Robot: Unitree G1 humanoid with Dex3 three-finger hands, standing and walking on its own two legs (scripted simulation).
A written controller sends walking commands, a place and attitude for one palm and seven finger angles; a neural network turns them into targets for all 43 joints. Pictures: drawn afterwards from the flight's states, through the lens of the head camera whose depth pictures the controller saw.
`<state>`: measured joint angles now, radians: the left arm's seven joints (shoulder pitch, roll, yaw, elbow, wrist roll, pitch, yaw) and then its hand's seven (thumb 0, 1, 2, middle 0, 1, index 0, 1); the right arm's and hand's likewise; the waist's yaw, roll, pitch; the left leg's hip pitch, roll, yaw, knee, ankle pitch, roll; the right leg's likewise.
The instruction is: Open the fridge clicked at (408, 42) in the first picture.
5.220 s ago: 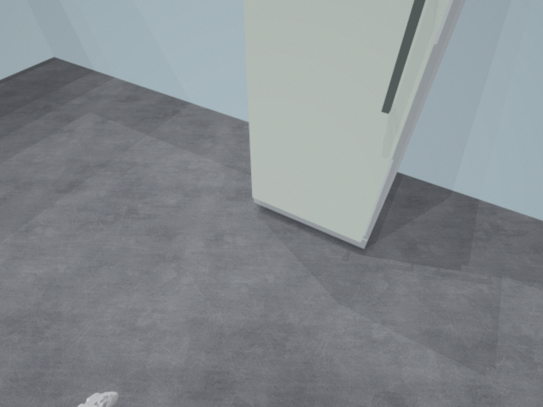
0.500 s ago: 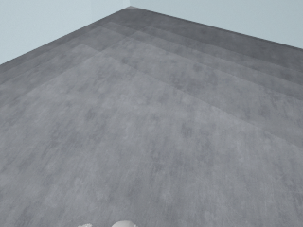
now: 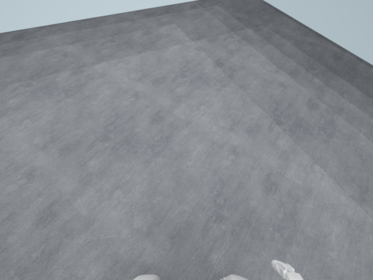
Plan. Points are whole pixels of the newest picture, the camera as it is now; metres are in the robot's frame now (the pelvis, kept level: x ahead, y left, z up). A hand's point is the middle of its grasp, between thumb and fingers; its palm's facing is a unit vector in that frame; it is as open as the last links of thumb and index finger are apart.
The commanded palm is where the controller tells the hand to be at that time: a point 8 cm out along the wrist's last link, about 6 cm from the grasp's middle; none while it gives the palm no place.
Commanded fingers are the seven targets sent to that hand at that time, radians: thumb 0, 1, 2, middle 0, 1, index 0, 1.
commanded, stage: turn to face it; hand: right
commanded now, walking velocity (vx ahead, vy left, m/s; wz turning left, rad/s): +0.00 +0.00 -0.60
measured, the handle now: out of the picture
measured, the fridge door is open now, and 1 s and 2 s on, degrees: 0 0 0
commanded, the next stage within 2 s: none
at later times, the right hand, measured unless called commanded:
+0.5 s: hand out of the picture +0.03 -0.27 -0.16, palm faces +0.29 +0.93 -0.23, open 7.4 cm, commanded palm none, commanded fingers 0.00 -0.90 -0.90 0.20 0.30 0.20 0.30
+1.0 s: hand out of the picture +0.01 -0.17 -0.12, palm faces +0.53 +0.79 -0.29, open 7.4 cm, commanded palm none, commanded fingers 0.00 -0.90 -0.90 0.20 0.30 0.20 0.30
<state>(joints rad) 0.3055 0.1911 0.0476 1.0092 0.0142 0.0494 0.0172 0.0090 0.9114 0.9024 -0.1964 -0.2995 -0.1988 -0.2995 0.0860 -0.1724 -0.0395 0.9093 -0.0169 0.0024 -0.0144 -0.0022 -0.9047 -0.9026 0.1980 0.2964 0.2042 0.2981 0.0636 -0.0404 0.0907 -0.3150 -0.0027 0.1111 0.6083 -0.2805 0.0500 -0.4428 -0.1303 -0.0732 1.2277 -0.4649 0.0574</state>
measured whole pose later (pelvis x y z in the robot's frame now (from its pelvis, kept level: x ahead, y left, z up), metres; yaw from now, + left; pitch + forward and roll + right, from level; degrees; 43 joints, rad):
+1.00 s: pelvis +0.03 +0.04 +0.02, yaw -33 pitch +0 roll -3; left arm 0.23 0.28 0.11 0.93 0.03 0.08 -0.03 0.01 0.91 0.90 -0.20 -0.30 -0.20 -0.30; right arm 0.20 -0.17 -0.03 0.89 -0.02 0.03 -0.02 0.00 -0.90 -0.90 0.20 0.30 0.21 0.30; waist 0.03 -0.05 0.02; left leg -0.21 0.06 0.09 0.50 -0.31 0.03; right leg -0.57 0.04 0.05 1.11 -0.36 0.06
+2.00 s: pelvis +0.05 +0.03 +0.01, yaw -70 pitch +0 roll -1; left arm 0.28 0.26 0.09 0.95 0.02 0.07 -0.01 0.01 0.91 0.90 -0.20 -0.30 -0.20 -0.30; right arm 0.10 -0.18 -0.02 0.83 -0.01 0.01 -0.02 0.00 -0.90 -0.90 0.20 0.30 0.21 0.30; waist 0.06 -0.06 0.06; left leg -0.25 0.04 0.07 0.56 -0.31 0.02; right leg -0.43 0.08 0.11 0.94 -0.48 0.04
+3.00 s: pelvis +0.06 +0.03 +0.01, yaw -106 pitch +0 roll -1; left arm 0.26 0.26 0.09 0.93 0.02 0.08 -0.02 0.01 0.91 0.90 -0.20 -0.30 -0.20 -0.30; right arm 0.16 -0.19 -0.03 0.84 -0.02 0.02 -0.02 0.00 -0.90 -0.90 0.20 0.30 0.21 0.30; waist 0.04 -0.07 0.04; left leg -0.24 0.04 0.07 0.55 -0.31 0.02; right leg -0.48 0.09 0.11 0.94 -0.43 0.03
